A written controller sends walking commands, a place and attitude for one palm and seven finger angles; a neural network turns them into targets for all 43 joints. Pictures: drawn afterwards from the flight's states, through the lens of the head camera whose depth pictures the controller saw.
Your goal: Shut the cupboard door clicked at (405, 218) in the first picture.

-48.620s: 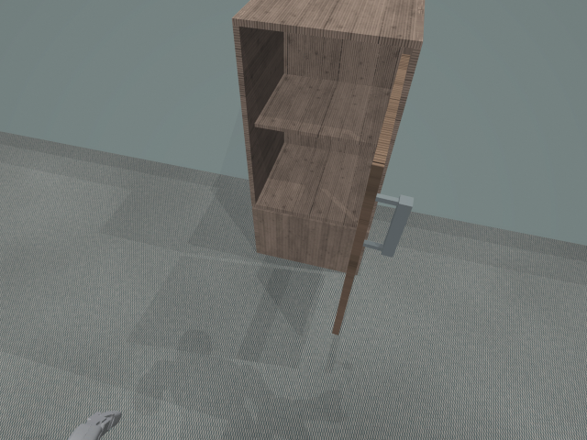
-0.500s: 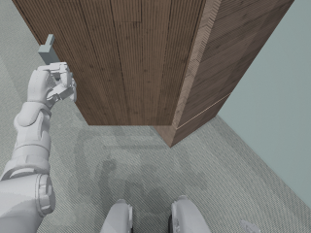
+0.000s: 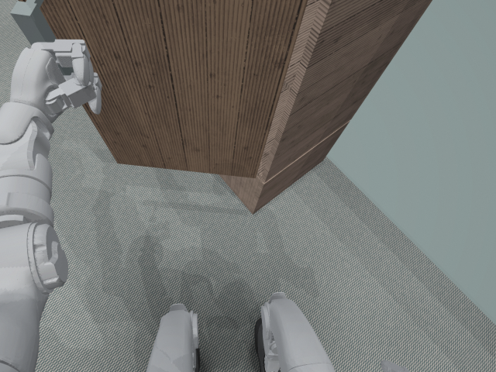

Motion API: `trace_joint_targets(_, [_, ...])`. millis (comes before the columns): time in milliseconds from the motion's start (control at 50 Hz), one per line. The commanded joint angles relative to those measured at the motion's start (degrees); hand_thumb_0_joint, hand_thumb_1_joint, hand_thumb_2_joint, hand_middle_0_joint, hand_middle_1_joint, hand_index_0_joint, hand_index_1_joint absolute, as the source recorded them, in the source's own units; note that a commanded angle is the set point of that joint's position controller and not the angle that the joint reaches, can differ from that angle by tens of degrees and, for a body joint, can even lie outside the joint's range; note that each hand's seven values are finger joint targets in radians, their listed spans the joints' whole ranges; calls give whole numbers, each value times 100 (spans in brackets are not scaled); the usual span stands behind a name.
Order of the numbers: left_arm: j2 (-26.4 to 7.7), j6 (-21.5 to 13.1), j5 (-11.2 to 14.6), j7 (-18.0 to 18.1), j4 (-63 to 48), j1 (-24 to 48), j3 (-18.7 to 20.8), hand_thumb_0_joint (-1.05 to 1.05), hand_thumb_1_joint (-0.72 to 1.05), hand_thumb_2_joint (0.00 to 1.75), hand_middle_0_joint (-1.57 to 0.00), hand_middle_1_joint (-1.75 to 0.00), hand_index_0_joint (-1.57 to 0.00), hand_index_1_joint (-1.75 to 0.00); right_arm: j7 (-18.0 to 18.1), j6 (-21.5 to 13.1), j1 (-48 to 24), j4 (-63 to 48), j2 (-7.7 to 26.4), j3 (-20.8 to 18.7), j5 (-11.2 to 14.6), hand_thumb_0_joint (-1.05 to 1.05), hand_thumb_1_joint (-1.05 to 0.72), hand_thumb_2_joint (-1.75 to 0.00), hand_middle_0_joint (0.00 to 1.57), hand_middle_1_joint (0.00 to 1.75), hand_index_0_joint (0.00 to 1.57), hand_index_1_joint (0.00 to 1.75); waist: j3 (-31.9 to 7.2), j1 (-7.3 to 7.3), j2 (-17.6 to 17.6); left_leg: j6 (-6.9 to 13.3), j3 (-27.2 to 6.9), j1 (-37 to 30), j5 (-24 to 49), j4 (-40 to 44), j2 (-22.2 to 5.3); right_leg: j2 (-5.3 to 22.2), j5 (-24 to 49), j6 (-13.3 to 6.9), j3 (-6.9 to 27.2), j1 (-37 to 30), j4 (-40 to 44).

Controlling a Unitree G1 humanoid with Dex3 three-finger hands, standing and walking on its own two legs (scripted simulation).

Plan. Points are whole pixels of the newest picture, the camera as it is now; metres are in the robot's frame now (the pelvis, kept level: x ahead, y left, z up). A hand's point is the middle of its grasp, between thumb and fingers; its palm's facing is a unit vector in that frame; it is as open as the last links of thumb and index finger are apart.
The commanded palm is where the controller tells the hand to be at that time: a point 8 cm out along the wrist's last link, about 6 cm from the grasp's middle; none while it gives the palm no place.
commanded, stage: push the door shut along its arc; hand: left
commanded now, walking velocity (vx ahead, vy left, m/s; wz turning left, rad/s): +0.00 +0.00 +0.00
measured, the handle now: (58, 46) +0.59 +0.25 +0.09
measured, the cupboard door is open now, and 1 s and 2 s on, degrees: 46 33 32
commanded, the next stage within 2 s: pull the fist back off the door in 0.82 s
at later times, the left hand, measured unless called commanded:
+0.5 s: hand (123, 56) +0.58 +0.15 +0.09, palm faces -0.31 -0.95 -0.03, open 3.1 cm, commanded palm +0.59 +0.19 +0.08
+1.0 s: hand (136, 35) +0.62 +0.14 +0.09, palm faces -0.23 -0.97 +0.06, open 3.2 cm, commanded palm +0.62 +0.14 +0.08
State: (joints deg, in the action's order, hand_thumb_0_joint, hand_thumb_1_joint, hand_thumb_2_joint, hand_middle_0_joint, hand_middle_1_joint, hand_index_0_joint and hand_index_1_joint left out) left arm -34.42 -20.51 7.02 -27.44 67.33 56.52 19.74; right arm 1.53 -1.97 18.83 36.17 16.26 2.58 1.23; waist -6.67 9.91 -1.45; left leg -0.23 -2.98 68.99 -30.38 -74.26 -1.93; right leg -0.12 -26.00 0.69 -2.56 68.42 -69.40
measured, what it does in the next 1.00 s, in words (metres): stands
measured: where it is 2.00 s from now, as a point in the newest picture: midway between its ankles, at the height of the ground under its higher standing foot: outside the picture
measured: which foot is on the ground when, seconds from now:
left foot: down 0.00-1.00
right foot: down 0.00-1.00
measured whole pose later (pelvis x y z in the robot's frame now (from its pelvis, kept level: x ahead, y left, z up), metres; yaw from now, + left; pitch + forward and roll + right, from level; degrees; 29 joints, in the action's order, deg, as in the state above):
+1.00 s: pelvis +0.01 +0.01 -0.03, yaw -2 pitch +33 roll -7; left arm -40.4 -8.7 0.9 -22.3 74.7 81.3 18.9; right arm 1.0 -4.3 21.3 36.8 15.3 4.3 -2.3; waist -6.2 17.0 -3.2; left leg 0.0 -4.8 81.8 -32.9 -81.2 -2.8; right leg -1.1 -27.2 1.1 -4.0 80.0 -73.8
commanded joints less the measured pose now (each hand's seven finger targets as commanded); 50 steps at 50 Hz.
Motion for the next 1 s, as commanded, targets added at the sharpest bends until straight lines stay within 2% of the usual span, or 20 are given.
trace_joint_targets(0, [-865,-302,61,-132,-1191,3154,-225,0,90,90,-130,-150,-130,-150,82,-150,914,-235,1096,-402,-28,0,-90,-90,20,30,20,30,-2994,402,-1178,164,-231,-2624,1549,917,14,-190,740,-276,44,-722,836])
trace_joint_targets(60, [-1400,-156,96,-160,-926,3203,229,0,90,90,-130,-150,-130,-150,103,-151,1025,-271,1140,-358,-28,0,-90,-90,20,30,20,30,-3005,392,-871,219,-195,-2277,1578,852,32,-215,804,-280,48,-987,806])
trace_joint_targets(140, [-1502,-31,-82,-118,-839,3475,186,0,90,90,-130,-150,-130,-150,85,-141,1070,-289,1120,-323,-56,0,-90,-90,20,30,20,30,-2977,446,-992,217,-200,-2144,1601,788,10,-206,805,-259,37,-859,739])
trace_joint_targets(160, [-1415,-76,-65,-114,-987,3544,142,0,90,90,-130,-150,-130,-150,72,-160,1100,-312,1099,-326,-72,0,-90,-90,20,30,20,30,-3132,444,-1101,216,-197,-2271,1756,759,24,-222,890,-268,30,-851,702])
trace_joint_targets(180, [-1567,-80,-101,-113,-949,3487,260,0,90,90,-130,-150,-130,-150,66,-148,1117,-292,1126,-341,-83,0,-90,-90,20,30,20,30,-3260,402,-1177,191,-206,-2357,1876,730,2,-219,965,-270,33,-850,680])
trace_joint_targets(220, [-1691,-67,-137,-119,-1016,3490,340,0,90,90,-130,-150,-130,-150,53,-120,1160,-321,1128,-348,-106,0,-90,-90,20,30,20,30,-3372,408,-1133,199,-193,-2348,2006,679,-12,-231,1072,-264,36,-929,653])
trace_joint_targets(260, [-1597,-5,-165,-166,-847,3469,254,0,90,90,-130,-150,-130,-150,53,-112,1205,-317,1113,-332,-106,0,-90,-90,20,30,20,30,-3317,471,-1040,219,-187,-2276,2056,636,1,-244,1133,-266,16,-909,627])
trace_joint_targets(320, [-1921,172,-258,-192,-628,3558,431,0,90,90,-130,-150,-130,-150,65,-69,1261,-319,1145,-322,-90,0,-90,-90,20,30,20,30,-3140,519,-905,241,-151,-1977,1914,608,-12,-256,1114,-235,24,-971,645])
trace_joint_targets(400, [-2172,247,-357,-226,-612,3888,466,0,90,90,-130,-150,-130,-150,90,-80,1308,-285,1128,-286,-128,0,-90,-90,20,30,20,30,-3256,579,-1042,258,-129,-1843,2001,476,-8,-268,1256,-232,39,-1017,575])
trace_joint_targets(440, [-1998,248,-363,-288,-727,4041,288,0,90,90,-130,-150,-130,-150,87,-106,1307,-278,1119,-310,-131,0,-90,-90,20,30,20,30,-3388,634,-1208,252,-126,-1979,2040,436,-1,-269,1249,-228,48,-915,580])
trace_joint_targets(480, [-2108,217,-340,-359,-804,4210,343,0,90,90,-130,-150,-130,-150,101,-128,1338,-236,1150,-317,-139,0,-90,-90,20,30,20,30,-3586,679,-1242,247,-169,-2129,2198,383,-18,-276,1338,-230,28,-860,524])
trace_joint_targets(560, [-1816,402,-349,-452,-700,4485,42,0,90,90,-130,-150,-130,-150,113,-160,1416,-147,1134,-305,-156,0,-90,-90,20,30,20,30,-3469,796,-1426,249,-214,-2271,2282,330,-21,-299,1302,-261,-38,-560,518])
trace_joint_targets(620, [-1749,503,-382,-449,-771,4706,-54,0,90,90,-130,-150,-130,-150,133,-170,1476,-51,1162,-327,-172,0,-90,-90,20,30,20,30,-3599,871,-1518,222,-299,-2540,2489,308,-60,-297,1332,-261,-96,-350,506])
trace_joint_targets(760, [-1249,734,-454,-351,-418,5304,-481,0,90,90,-130,-150,-130,-150,164,-280,1462,140,1154,-265,-214,0,-90,-90,20,30,20,30,-3141,1148,-1717,246,-334,-2454,2216,211,-64,-332,1055,-290,-211,258,460])
trace_joint_targets(840, [-1336,773,-520,-336,-438,5509,-526,0,90,90,-130,-150,-130,-150,163,-315,1473,180,1166,-248,-245,0,-90,-90,20,30,20,30,-3397,1178,-1838,239,-324,-2425,2323,97,-60,-337,1133,-301,-237,196,354])
trace_joint_targets(880, [-1248,756,-540,-330,-588,5661,-607,0,90,90,-130,-150,-130,-150,154,-329,1467,209,1172,-259,-253,0,-90,-90,20,30,20,30,-3600,1192,-2032,223,-368,-2649,2525,29,-72,-343,1182,-311,-258,374,274])
trace_joint_targets(900, [-1083,821,-564,-323,-449,5644,-694,0,90,90,-130,-150,-130,-150,141,-338,1445,238,1154,-263,-263,0,-90,-90,20,30,20,30,-3513,1228,-2064,218,-374,-2660,2505,28,-62,-350,1163,-317,-283,453,291])
trace_joint_targets(920, [-1586,896,-210,768,-589,5613,650,0,90,90,-130,-150,-130,-150,80,-325,1932,-34,1045,-144,-410,0,-90,-90,20,30,20,30,-3602,956,-2022,197,-468,-2320,2418,194,-162,-274,1231,-273,-204,152,360])
trace_joint_targets(940, [-1305,955,-371,1268,-345,5232,429,0,90,90,-130,-150,-130,-150,-37,-300,1850,-76,1012,-138,-419,0,-90,-90,20,30,20,30,-3558,935,-1947,154,-465,-2159,2299,266,-153,-258,1149,-250,-190,50,352])
trace_joint_targets(980, [-1003,933,-378,1859,-477,4906,540,0,90,90,-130,-150,-130,-150,-187,-229,1917,-138,971,-207,-496,0,-90,-90,20,30,20,30,-3629,870,-1654,128,-468,-2152,2389,342,-151,-260,1199,-214,-235,-129,351])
